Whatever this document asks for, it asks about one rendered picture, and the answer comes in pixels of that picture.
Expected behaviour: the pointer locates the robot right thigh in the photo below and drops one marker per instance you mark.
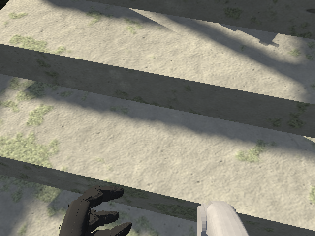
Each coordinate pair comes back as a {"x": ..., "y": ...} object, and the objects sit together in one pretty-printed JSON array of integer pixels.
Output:
[{"x": 218, "y": 218}]

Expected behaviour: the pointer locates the robot left hand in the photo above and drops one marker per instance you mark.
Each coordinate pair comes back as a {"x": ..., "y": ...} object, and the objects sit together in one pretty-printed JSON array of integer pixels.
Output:
[{"x": 81, "y": 220}]

